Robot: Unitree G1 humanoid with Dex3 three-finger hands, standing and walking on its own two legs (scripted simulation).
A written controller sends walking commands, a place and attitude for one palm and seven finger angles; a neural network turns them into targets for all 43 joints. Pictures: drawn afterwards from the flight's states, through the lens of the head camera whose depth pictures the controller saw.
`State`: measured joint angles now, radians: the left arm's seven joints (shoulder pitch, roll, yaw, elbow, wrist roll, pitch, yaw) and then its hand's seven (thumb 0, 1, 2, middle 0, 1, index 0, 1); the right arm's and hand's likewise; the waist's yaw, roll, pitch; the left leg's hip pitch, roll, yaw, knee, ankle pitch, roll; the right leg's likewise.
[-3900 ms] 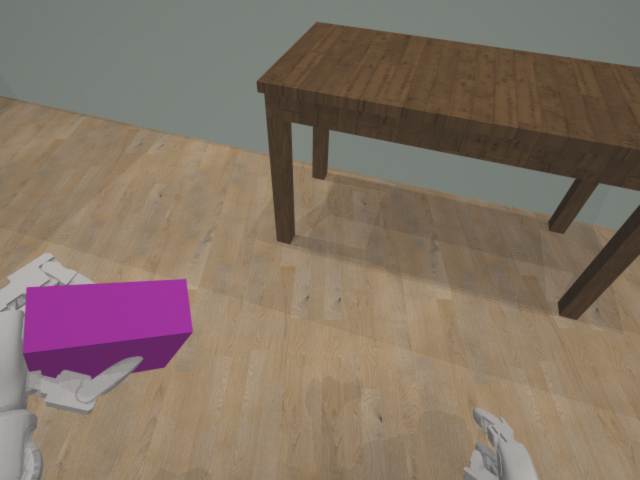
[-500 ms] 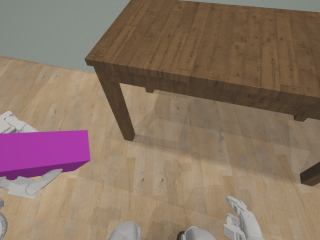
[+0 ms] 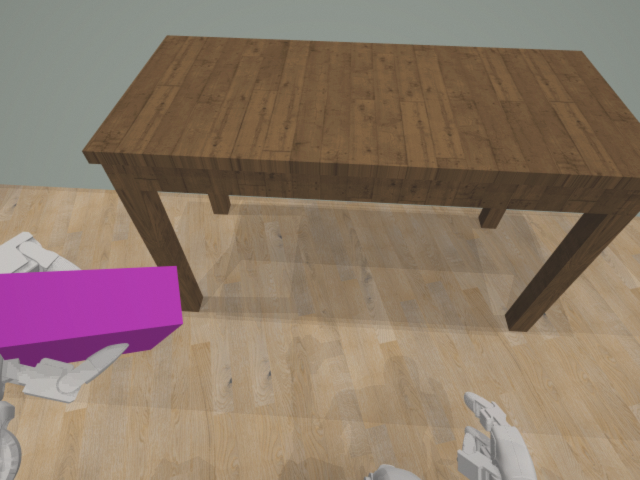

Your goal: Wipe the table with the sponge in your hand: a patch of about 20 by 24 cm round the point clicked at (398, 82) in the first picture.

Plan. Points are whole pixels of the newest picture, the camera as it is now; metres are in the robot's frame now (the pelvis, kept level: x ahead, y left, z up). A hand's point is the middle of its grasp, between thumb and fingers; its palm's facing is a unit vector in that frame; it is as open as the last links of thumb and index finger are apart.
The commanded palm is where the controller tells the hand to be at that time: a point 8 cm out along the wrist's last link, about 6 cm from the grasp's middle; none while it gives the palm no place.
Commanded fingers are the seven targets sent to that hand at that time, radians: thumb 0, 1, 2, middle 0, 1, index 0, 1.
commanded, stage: turn to face it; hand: left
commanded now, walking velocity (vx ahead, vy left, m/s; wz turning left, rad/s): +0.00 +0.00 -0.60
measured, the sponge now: (116, 317) +0.22 +0.22 +0.15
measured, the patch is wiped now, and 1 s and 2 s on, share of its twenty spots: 0.00 0.00 0.00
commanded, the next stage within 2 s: take the last steps up to it in 0.56 s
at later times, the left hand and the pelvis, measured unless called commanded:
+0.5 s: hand (195, 312) +0.23 +0.14 +0.17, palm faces +0.16 -0.86 -0.48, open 9.2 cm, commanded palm +0.18 +0.19 +0.18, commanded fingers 0.00 0.10 1.30 -1.20 -1.60 -1.20 -1.60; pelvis -0.05 -0.04 +0.00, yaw -15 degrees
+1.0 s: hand (265, 360) +0.19 +0.07 +0.17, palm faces +0.07 -0.86 -0.51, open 9.2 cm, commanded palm +0.15 +0.13 +0.18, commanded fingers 0.00 0.10 1.30 -1.20 -1.60 -1.20 -1.60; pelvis -0.09 -0.08 +0.01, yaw -18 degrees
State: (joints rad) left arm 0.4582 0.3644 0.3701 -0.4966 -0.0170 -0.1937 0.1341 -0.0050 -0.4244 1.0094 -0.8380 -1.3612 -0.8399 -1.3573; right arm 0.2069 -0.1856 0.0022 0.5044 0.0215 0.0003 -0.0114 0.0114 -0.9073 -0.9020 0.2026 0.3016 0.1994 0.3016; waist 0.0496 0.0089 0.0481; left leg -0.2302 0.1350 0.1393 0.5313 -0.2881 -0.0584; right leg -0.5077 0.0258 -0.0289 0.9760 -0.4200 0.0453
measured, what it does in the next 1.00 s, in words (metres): walks backwards, turning right: right foot, then left foot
